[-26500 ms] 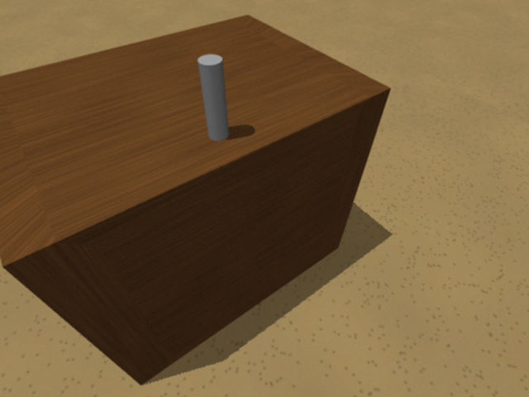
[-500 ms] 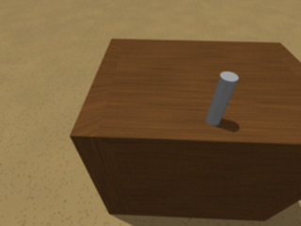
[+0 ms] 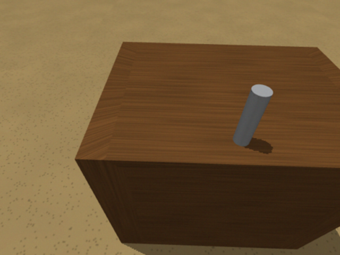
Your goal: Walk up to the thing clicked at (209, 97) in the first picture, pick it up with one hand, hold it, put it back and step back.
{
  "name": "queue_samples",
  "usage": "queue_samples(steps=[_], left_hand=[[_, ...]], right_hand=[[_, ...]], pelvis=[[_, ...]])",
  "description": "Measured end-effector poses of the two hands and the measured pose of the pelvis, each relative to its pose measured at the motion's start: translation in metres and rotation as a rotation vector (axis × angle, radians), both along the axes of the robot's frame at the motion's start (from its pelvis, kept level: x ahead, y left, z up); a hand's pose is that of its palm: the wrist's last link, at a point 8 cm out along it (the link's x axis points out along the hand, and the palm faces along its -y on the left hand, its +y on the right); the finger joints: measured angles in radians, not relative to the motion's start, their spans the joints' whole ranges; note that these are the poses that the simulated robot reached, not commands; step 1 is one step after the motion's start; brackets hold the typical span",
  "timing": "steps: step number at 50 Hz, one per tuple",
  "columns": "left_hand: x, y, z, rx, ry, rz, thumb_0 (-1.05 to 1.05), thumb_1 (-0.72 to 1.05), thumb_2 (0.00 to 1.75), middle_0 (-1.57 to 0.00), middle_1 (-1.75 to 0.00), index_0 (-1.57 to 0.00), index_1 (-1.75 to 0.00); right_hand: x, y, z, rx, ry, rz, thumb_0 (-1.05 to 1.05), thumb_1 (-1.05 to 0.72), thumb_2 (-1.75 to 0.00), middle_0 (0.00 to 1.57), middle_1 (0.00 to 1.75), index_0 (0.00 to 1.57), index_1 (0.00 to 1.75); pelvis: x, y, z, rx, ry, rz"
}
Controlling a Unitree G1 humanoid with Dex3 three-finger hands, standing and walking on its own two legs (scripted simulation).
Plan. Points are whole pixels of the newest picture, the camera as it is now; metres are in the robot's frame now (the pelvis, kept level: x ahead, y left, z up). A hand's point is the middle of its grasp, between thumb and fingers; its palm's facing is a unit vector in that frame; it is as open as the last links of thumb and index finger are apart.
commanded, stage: home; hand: right
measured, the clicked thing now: (250, 118) +0.43 -0.20 +0.11
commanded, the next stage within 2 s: stand in 0.26 s
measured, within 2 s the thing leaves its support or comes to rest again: neither
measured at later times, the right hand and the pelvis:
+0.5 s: hand out of the picture +0.07 -0.25 -0.16, palm faces -0.04 +0.93 -0.36, open 16.6 cm; pelvis +0.00 +0.00 +0.00, yaw +0 degrees
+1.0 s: hand out of the picture +0.07 -0.25 -0.15, palm faces -0.03 +0.94 -0.35, open 7.6 cm; pelvis +0.00 +0.00 +0.00, yaw +0 degrees
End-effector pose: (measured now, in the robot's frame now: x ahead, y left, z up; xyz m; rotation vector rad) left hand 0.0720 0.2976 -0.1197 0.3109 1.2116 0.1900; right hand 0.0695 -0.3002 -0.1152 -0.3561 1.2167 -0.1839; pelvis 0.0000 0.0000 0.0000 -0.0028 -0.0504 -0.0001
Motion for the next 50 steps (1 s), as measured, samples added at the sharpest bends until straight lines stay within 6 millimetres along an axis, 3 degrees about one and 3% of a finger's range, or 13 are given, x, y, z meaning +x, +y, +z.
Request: queue_samples(steps=[23,29,37,43,50], left_hand=[[-0.011,0.005,0.000,0.009,0.036,0.018,0.01,0.90,0.90,-0.20,-0.30,-0.20,-0.30],[-0.011,0.004,0.000,0.009,0.033,0.017,0.01,0.90,0.90,-0.20,-0.30,-0.20,-0.30],[-0.008,0.003,0.000,0.006,0.025,0.013,0.01,0.90,0.90,-0.20,-0.30,-0.20,-0.30],[-0.007,0.003,0.000,0.007,0.023,0.011,0.01,0.90,0.90,-0.20,-0.30,-0.20,-0.30],[-0.004,0.003,0.001,0.008,0.014,0.006,0.01,0.90,0.90,-0.20,-0.30,-0.20,-0.30]], right_hand=[[0.001,0.003,-0.002,0.008,0.013,-0.012,-0.01,0.49,-0.10,0.09,0.09,0.09,0.10],[0.000,0.003,-0.002,0.008,0.011,-0.014,-0.01,0.23,-0.36,0.16,0.21,0.16,0.22],[-0.001,0.003,-0.002,0.010,0.017,-0.017,0.00,-0.32,-0.74,0.19,0.28,0.19,0.28],[-0.002,0.003,-0.002,0.011,0.020,-0.021,0.00,-0.68,-0.85,0.20,0.30,0.20,0.30],[-0.002,0.003,-0.002,0.011,0.014,-0.026,0.00,-0.85,-0.89,0.20,0.30,0.20,0.30]], pelvis=[[0.003,0.002,0.001,0.003,0.002,-0.001],[0.003,0.002,0.001,0.002,0.000,-0.001],[0.003,0.001,0.001,0.002,0.003,0.000],[0.004,0.002,0.001,0.002,0.004,0.000],[0.004,0.002,0.001,0.001,0.000,-0.001]])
